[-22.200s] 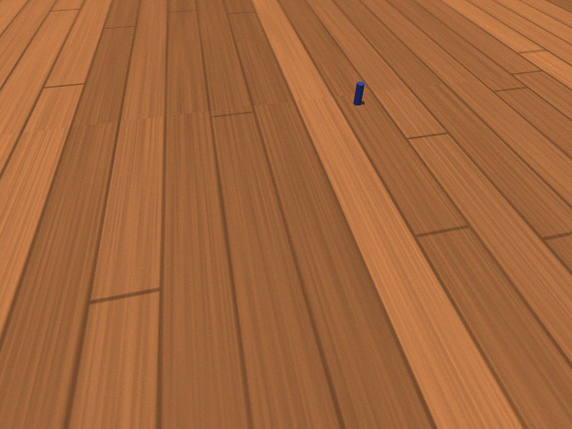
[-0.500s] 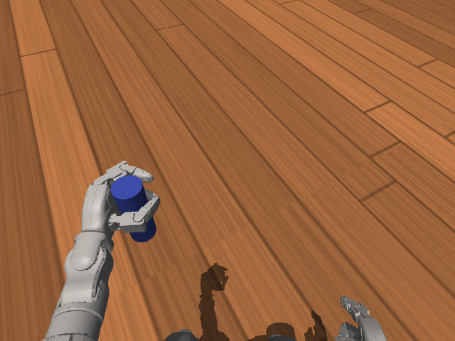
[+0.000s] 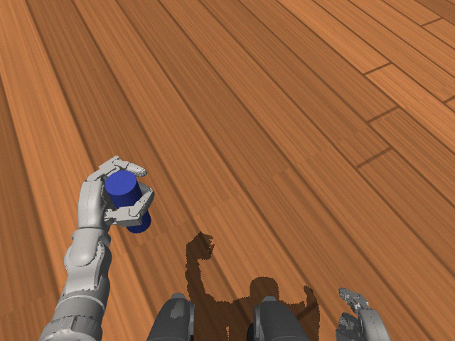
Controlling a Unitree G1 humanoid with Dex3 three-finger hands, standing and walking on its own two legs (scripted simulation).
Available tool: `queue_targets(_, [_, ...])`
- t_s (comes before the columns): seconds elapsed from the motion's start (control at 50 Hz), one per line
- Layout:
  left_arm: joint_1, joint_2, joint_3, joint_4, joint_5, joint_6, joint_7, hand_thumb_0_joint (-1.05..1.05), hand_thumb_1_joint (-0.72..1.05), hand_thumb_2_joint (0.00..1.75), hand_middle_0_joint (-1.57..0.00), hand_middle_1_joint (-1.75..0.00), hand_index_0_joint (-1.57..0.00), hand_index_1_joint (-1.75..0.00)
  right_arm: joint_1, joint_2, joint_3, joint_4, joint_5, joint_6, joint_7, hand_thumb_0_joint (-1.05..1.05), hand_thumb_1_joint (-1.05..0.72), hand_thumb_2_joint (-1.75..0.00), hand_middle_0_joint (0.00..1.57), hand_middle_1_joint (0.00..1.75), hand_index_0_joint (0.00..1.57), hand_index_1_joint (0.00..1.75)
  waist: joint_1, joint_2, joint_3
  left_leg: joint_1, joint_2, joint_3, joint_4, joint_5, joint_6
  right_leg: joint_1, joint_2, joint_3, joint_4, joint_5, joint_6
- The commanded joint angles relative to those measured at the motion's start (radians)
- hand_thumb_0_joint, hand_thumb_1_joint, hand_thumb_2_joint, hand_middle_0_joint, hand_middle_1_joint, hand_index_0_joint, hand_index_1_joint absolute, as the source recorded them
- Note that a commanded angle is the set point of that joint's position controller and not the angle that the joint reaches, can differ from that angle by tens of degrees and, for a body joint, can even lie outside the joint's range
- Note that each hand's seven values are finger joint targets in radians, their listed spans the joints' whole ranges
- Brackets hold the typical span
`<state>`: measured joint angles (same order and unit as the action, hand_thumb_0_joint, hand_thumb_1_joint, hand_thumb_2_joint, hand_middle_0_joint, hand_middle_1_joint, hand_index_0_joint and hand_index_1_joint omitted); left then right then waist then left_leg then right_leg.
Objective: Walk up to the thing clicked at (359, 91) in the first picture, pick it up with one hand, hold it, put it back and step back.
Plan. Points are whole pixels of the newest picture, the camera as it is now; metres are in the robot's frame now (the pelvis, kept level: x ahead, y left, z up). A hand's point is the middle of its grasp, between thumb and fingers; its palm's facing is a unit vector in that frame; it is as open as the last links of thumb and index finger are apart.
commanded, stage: crouch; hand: left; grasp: from the side
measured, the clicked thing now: (130, 204) +0.35 +0.19 -0.03
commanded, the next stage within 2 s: lower in 1.44 s
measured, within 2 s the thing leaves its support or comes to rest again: neither
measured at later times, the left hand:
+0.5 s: hand (154, 229) +0.37 +0.18 -0.25, palm faces +0.04 -1.00 -0.03, open 6.9 cm
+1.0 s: hand (161, 236) +0.40 +0.19 -0.40, palm faces +0.04 -1.00 -0.01, open 6.9 cm
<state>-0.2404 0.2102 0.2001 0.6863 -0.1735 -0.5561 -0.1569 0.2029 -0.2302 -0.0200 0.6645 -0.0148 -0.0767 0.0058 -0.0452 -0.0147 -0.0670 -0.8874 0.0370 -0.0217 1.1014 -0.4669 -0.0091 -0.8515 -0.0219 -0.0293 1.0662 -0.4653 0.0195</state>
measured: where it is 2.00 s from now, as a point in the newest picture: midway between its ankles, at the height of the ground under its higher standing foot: outside the picture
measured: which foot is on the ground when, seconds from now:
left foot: down 0.00-1.00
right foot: down 0.00-1.00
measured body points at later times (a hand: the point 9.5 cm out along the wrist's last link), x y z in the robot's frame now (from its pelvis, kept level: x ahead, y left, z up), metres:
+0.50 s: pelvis -0.04 +0.00 -0.22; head +0.14 +0.02 +0.19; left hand +0.36 +0.24 -0.24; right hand +0.09 -0.26 -0.35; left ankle +0.04 +0.12 -0.66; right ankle +0.03 -0.14 -0.66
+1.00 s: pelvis -0.07 +0.00 -0.35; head +0.14 +0.04 +0.04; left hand +0.39 +0.24 -0.40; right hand +0.01 -0.28 -0.47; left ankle +0.04 +0.12 -0.66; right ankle +0.03 -0.14 -0.66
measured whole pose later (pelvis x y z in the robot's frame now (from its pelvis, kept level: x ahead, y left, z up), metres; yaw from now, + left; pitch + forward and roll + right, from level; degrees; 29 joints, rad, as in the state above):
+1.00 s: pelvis -0.07 +0.00 -0.35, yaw -5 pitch +28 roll -6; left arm -0.70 0.46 0.47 1.16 -0.10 -0.79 -0.25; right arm 0.11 -0.29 0.09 0.73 -0.13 -0.02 0.10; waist -0.16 -0.03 -0.05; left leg -2.22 0.02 -0.14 2.38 -0.66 -0.03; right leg -2.16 0.00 -0.06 2.31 -0.66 0.02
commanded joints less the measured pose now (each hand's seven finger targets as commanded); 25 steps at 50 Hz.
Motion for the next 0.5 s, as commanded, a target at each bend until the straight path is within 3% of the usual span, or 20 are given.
queue_targets(0.0, [-0.297,0.119,0.044,-0.08,-0.013,-0.17,-0.041,0.0,0.46,1.2,-1.31,-1.37,-1.32,-1.36,0.011,-0.147,-0.049,-0.088,-0.016,-0.048,0.002,0.0,-0.89,-0.9,0.2,0.3,0.2,0.3,-0.026,0.038,-0.4,0.006,-0.036,-0.009,0.055,0.118,0.024,-0.069,0.027,0.004,0.047,0.159,-0.041])
queue_targets(0.1, [-0.36,0.187,0.091,-0.029,-0.006,-0.244,-0.066,0.0,0.46,1.22,-1.33,-1.38,-1.34,-1.38,0.016,-0.187,-0.05,-0.096,-0.023,-0.041,0.019,0.0,-0.88,-0.9,0.2,0.3,0.2,0.3,-0.002,0.112,-0.53,-0.109,-0.027,-0.049,0.204,0.116,0.01,-0.332,0.034,-0.022,0.262,0.091,-0.057])
queue_targets(0.14, [-0.375,0.183,0.091,-0.028,-0.007,-0.262,-0.074,0.0,0.48,1.23,-1.32,-1.37,-1.33,-1.37,0.022,-0.195,-0.047,-0.094,-0.03,-0.036,0.024,0.0,-0.87,-0.9,0.2,0.3,0.2,0.3,-0.001,0.128,-0.605,-0.128,-0.026,-0.052,0.268,0.185,0.009,-0.382,0.036,-0.027,0.329,0.132,-0.061])
queue_targets(0.16, [-0.406,0.176,0.078,-0.036,-0.009,-0.267,-0.08,0.0,0.48,1.23,-1.32,-1.37,-1.33,-1.37,0.024,-0.198,-0.045,-0.09,-0.031,-0.033,0.027,0.0,-0.88,-0.9,0.2,0.3,0.2,0.3,-0.014,0.142,-0.632,-0.141,-0.026,-0.058,0.296,0.199,0.006,-0.414,0.035,-0.03,0.364,0.135,-0.062])
queue_targets(0.18, [-0.434,0.207,0.115,-0.048,-0.013,-0.272,-0.075,0.0,0.49,1.25,-1.32,-1.37,-1.32,-1.37,0.03,-0.197,-0.044,-0.087,-0.034,-0.029,0.027,0.0,-0.88,-0.9,0.2,0.3,0.2,0.3,0.002,0.142,-0.66,-0.169,-0.028,-0.048,0.331,0.2,0.01,-0.424,0.035,-0.022,0.382,0.137,-0.061])
queue_targets(0.2, [-0.421,0.195,0.108,-0.036,-0.012,-0.27,-0.073,0.0,0.47,1.24,-1.32,-1.36,-1.32,-1.37,0.024,-0.197,-0.045,-0.087,-0.035,-0.025,0.027,0.0,-0.88,-0.9,0.2,0.3,0.2,0.3,-0.003,0.142,-0.669,-0.197,-0.03,-0.049,0.346,0.181,0.01,-0.443,0.036,-0.023,0.402,0.124,-0.062])
queue_targets(0.22, [-0.435,0.219,0.133,-0.032,-0.01,-0.27,-0.066,0.0,0.48,1.24,-1.3,-1.35,-1.29,-1.35,0.026,-0.197,-0.046,-0.082,-0.039,-0.022,0.028,0.0,-0.88,-0.91,0.2,0.3,0.2,0.3,0.0,0.126,-0.666,-0.243,-0.031,-0.044,0.374,0.158,0.013,-0.445,0.034,-0.013,0.414,0.115,-0.059])
queue_targets(0.28, [-0.491,0.213,0.139,-0.024,-0.014,-0.282,-0.06,0.0,0.5,1.26,-1.28,-1.34,-1.28,-1.34,0.027,-0.207,-0.045,-0.068,-0.045,-0.016,0.039,0.0,-0.89,-0.91,0.2,0.3,0.2,0.3,-0.023,0.105,-0.739,-0.297,-0.031,-0.051,0.461,0.191,0.019,-0.507,0.038,-0.019,0.496,0.143,-0.059])
queue_targets(0.32, [-0.499,0.217,0.142,0.014,-0.007,-0.282,-0.067,0.0,0.51,1.26,-1.28,-1.35,-1.28,-1.35,0.032,-0.216,-0.05,-0.055,-0.049,-0.011,0.044,0.0,-0.89,-0.91,0.2,0.3,0.2,0.3,-0.033,0.112,-0.744,-0.327,-0.028,-0.057,0.507,0.193,0.018,-0.574,0.037,-0.027,0.552,0.135,-0.061])
queue_targets(0.36, [-0.541,0.214,0.129,0.067,0.006,-0.287,-0.076,0.0,0.49,1.27,-1.28,-1.35,-1.28,-1.36,0.031,-0.217,-0.051,-0.04,-0.055,-0.01,0.048,0.0,-0.89,-0.91,0.2,0.3,0.2,0.3,-0.06,0.093,-0.717,-0.41,-0.028,-0.055,0.559,0.131,0.021,-0.632,0.038,-0.029,0.59,0.099,-0.06])
queue_targets(0.44, [-0.587,0.253,0.169,0.145,0.016,-0.303,-0.082,0.0,0.49,1.25,-1.26,-1.34,-1.26,-1.35,0.016,-0.209,-0.037,-0.032,-0.07,-0.008,0.058,0.0,-0.89,-0.9,0.2,0.3,0.2,0.3,-0.052,0.051,-0.713,-0.577,-0.034,-0.028,0.669,0.038,0.029,-0.664,0.036,-0.007,0.646,0.029,-0.052])
queue_targets(0.48, [-0.646,0.302,0.206,0.159,0.029,-0.313,-0.075,0.0,0.48,1.26,-1.26,-1.35,-1.26,-1.35,0.021,-0.208,-0.031,-0.027,-0.078,-0.005,0.064,0.0,-0.88,-0.9,0.2,0.3,0.2,0.3,-0.05,0.067,-0.711,-0.648,-0.036,-0.012,0.714,-0.019,0.026,-0.687,0.033,0.005,0.676,-0.019,-0.049])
